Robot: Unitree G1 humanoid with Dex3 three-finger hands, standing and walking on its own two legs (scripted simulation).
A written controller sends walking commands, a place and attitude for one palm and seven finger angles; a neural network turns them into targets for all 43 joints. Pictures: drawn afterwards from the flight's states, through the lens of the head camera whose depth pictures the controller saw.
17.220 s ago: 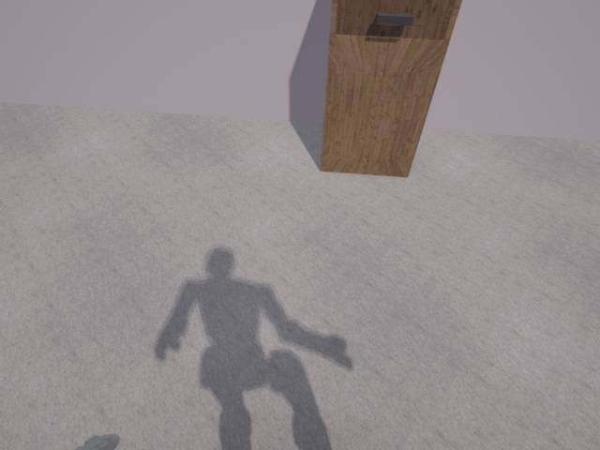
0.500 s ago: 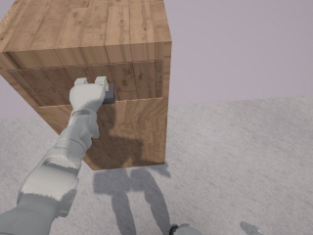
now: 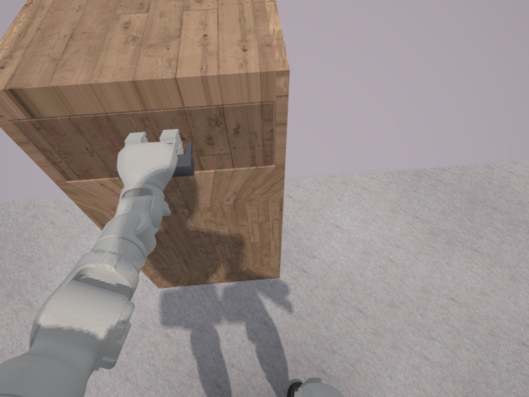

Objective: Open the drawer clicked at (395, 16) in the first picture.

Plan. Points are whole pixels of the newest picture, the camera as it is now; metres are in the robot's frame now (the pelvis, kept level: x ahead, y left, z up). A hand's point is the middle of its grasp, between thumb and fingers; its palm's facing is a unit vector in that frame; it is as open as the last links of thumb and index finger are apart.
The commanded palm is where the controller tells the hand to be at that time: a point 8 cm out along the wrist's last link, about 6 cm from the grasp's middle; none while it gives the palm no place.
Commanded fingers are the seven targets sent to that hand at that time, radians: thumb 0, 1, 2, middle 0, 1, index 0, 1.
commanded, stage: close the thumb around the handle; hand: left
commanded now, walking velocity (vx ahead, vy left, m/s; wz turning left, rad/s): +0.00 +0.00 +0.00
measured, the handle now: (157, 158) +0.51 +0.18 +0.03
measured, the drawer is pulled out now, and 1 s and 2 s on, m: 0.00 0.01 0.11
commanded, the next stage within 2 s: pull the drawer open in 0.42 s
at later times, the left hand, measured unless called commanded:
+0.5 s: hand (158, 185) +0.46 +0.18 +0.01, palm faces -0.03 +0.00 -1.00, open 6.0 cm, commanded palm +0.45 +0.19 +0.06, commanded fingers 0.00 0.90 0.90 -0.40 -1.35 -0.40 -1.35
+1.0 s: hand (158, 193) +0.45 +0.17 +0.01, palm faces +0.00 -0.03 -1.00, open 5.9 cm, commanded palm +0.43 +0.18 +0.06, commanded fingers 0.00 0.90 0.90 -0.40 -1.35 -0.40 -1.35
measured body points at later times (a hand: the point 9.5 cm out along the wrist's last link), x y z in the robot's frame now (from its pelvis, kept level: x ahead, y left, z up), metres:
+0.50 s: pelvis +0.00 +0.00 +0.00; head +0.09 -0.03 +0.44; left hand +0.46 +0.17 +0.06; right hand +0.06 -0.27 -0.14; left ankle -0.02 +0.09 -0.71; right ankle +0.05 -0.08 -0.71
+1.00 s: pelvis +0.04 +0.00 +0.01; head +0.11 -0.03 +0.45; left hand +0.44 +0.17 +0.06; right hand +0.14 -0.26 -0.14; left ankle -0.02 +0.09 -0.71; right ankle +0.05 -0.08 -0.71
